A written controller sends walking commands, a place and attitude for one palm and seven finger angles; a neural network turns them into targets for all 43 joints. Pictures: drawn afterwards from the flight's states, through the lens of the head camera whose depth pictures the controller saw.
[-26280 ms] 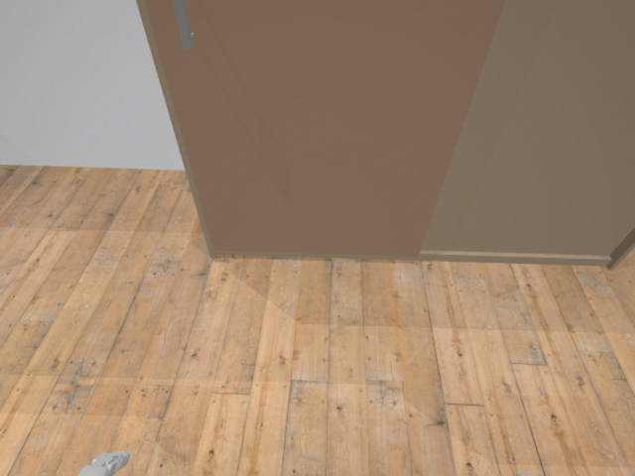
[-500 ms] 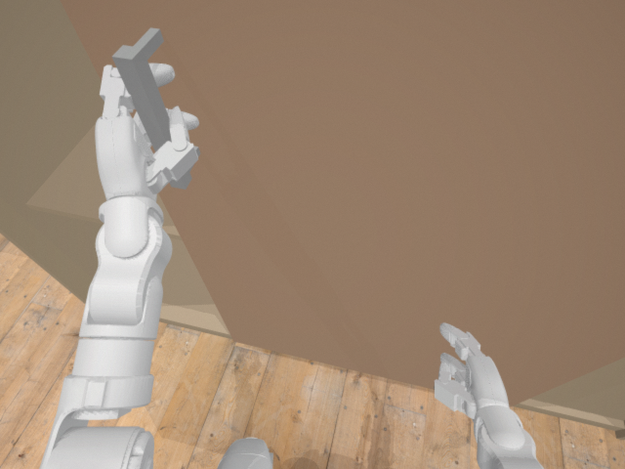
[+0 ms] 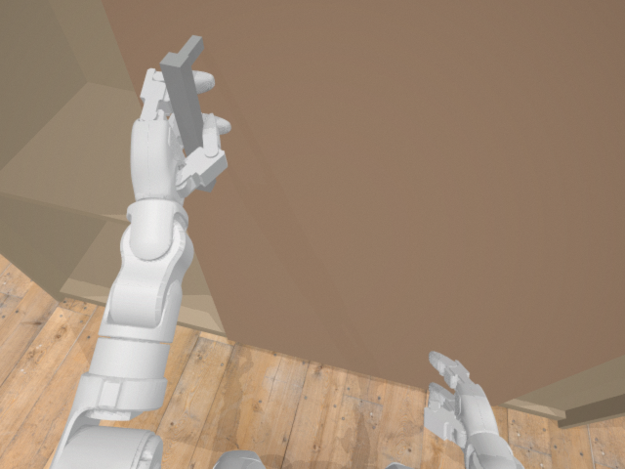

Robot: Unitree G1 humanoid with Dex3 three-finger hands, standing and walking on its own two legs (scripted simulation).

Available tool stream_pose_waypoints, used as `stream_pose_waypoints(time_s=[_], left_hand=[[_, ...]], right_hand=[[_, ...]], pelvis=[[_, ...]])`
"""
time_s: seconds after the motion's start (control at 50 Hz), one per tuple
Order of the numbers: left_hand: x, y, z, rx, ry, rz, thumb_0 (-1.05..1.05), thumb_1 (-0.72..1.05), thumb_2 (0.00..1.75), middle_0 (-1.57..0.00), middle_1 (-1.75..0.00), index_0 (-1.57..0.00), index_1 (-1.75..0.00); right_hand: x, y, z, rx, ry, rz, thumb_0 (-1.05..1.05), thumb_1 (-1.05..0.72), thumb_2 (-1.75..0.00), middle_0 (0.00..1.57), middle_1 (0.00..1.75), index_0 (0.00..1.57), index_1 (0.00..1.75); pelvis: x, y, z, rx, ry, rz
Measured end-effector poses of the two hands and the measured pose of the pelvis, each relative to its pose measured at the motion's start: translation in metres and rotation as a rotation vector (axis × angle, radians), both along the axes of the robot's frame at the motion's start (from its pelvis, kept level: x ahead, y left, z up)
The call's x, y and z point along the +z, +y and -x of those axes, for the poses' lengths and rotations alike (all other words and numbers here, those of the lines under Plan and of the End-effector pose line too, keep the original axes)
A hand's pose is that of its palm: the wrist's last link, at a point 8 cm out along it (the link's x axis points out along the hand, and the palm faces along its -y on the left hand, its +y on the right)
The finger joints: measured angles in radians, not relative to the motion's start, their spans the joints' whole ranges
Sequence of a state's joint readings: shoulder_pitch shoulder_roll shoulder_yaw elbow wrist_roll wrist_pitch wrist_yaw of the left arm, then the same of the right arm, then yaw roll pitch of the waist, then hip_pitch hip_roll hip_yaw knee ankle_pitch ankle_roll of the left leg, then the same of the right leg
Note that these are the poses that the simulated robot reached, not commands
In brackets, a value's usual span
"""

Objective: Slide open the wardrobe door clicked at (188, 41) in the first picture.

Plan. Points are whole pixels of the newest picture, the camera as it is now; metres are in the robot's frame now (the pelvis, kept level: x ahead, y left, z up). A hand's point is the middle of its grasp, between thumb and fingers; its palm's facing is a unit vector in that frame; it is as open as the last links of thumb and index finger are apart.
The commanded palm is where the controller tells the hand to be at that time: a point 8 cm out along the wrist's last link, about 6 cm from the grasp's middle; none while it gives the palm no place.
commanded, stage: step sideways, sliding the door along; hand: left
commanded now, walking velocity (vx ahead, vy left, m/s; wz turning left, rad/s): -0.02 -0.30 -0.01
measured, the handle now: (200, 121) +0.42 +0.23 +0.18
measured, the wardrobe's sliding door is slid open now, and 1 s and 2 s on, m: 0.59 0.68 0.68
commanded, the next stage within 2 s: stop walking and hold the door there in 0.92 s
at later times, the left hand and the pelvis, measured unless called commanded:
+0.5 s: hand (293, 171) +0.37 +0.11 +0.18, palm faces +0.18 -0.98 +0.02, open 6.2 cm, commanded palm +0.34 +0.08 +0.16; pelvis -0.01 -0.06 +0.01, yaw +0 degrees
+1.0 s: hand (300, 168) +0.37 +0.10 +0.18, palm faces +0.38 -0.93 +0.01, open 6.5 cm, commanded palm +0.34 +0.07 +0.16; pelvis +0.00 -0.13 -0.01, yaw +2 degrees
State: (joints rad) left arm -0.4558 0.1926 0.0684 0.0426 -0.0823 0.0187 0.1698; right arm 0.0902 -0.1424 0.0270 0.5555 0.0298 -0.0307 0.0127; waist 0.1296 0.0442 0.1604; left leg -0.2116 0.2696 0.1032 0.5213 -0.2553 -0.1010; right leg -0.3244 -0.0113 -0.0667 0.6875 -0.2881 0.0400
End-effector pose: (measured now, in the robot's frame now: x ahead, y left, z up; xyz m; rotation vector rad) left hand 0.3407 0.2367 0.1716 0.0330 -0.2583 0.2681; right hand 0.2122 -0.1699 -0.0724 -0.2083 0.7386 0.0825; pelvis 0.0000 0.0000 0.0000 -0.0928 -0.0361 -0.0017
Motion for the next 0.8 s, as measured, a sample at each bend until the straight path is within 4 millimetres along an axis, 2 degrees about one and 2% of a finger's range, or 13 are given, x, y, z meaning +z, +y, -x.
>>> stream_pose_waypoints(time_s=[0.06,0.12,0.24,0.34,0.44,0.54,0.62,0.72,0.8], left_hand=[[-0.001,-0.015,0.001,0.049,-0.012,-0.027,0.0,0.8,0.87,-0.37,-1.4,-0.11,-1.34],[-0.001,-0.028,0.001,0.063,-0.004,-0.038,-0.01,0.8,0.87,-0.39,-1.4,-0.1,-1.33],[-0.002,-0.048,0.002,-0.028,-0.032,-0.021,0.0,0.8,0.85,-0.39,-1.4,-0.11,-1.3],[-0.002,-0.065,0.002,-0.099,-0.034,0.005,0.01,0.79,0.84,-0.38,-1.4,-0.14,-1.29],[-0.001,-0.078,0.003,-0.113,-0.011,0.022,0.01,0.79,0.85,-0.38,-1.4,-0.17,-1.32],[0.001,-0.081,0.003,-0.065,0.009,0.007,0.01,0.79,0.86,-0.37,-1.4,-0.17,-1.35],[0.002,-0.086,0.003,0.007,0.021,-0.009,0.01,0.8,0.87,-0.36,-1.4,-0.16,-1.36],[0.002,-0.092,0.004,0.136,0.018,-0.03,-0.01,0.77,0.88,-0.39,-1.4,-0.13,-1.35],[0.002,-0.095,0.006,0.167,0.032,-0.029,-0.01,0.78,0.87,-0.42,-1.4,-0.1,-1.35]], right_hand=[[-0.01,-0.019,-0.015,0.016,-0.049,-0.026,0.02,-0.9,-0.89,0.2,0.3,0.21,0.3],[-0.018,-0.044,-0.021,-0.02,-0.068,0.006,0.01,-0.9,-0.89,0.2,0.3,0.21,0.3],[-0.022,-0.079,-0.001,-0.112,0.007,0.132,0.01,-0.9,-0.89,0.2,0.3,0.2,0.3],[-0.014,-0.082,0.026,-0.093,0.11,0.123,0.02,-0.9,-0.89,0.19,0.3,0.2,0.3],[-0.005,-0.075,0.035,-0.057,0.139,0.091,0.02,-0.9,-0.89,0.19,0.3,0.2,0.3],[0.0,-0.077,0.026,-0.017,0.092,0.045,0.02,-0.9,-0.89,0.2,0.3,0.21,0.3],[-0.001,-0.09,0.011,0.012,0.034,0.0,0.02,-0.9,-0.89,0.2,0.3,0.21,0.3],[-0.018,-0.126,-0.01,0.027,-0.03,-0.024,0.01,-0.9,-0.89,0.2,0.3,0.21,0.3],[-0.025,-0.162,-0.01,-0.048,-0.009,0.057,0.01,-0.9,-0.89,0.2,0.3,0.21,0.3]], pelvis=[[-0.017,-0.024,-0.002,0.017,0.012,-0.045],[-0.021,-0.029,0.001,0.036,0.027,-0.043],[-0.022,-0.023,0.006,0.058,0.033,-0.034],[-0.009,-0.031,0.009,0.022,0.013,-0.012],[0.005,-0.044,0.01,-0.001,0.013,0.023],[0.008,-0.068,0.012,-0.005,0.007,0.025],[0.003,-0.095,0.013,-0.003,0.002,0.009],[-0.02,-0.13,0.008,0.028,0.017,-0.046],[-0.02,-0.13,0.008,0.057,0.033,-0.049]])
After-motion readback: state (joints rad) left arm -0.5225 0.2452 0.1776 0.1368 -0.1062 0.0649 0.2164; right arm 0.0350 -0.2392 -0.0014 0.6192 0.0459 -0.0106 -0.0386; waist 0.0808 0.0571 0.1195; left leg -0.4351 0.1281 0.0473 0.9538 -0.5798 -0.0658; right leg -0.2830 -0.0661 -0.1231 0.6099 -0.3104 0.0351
